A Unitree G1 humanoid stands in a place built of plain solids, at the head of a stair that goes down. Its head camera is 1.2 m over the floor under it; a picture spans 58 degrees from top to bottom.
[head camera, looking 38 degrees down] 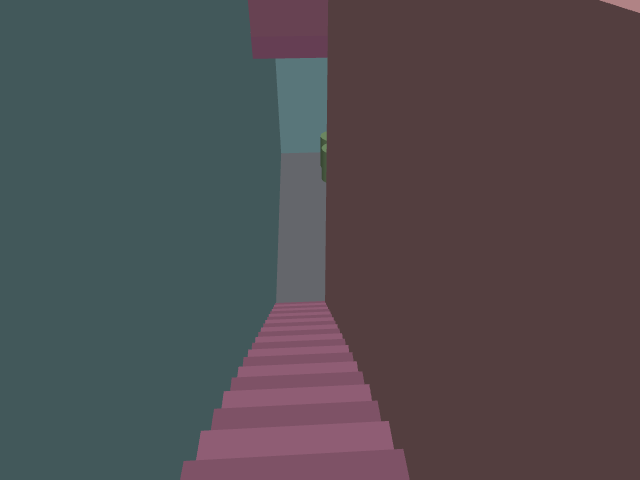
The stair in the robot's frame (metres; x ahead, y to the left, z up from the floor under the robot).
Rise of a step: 0.20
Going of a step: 0.23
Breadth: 0.90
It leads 3 degrees to the left of straight ahead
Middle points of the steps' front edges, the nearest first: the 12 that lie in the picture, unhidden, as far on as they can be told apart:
0.86 0.10 -0.59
1.09 0.12 -0.78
1.32 0.13 -0.98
1.55 0.14 -1.18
1.79 0.16 -1.37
2.02 0.17 -1.57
2.25 0.18 -1.77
2.48 0.19 -1.96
2.71 0.21 -2.16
2.94 0.22 -2.35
3.18 0.23 -2.55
3.41 0.24 -2.75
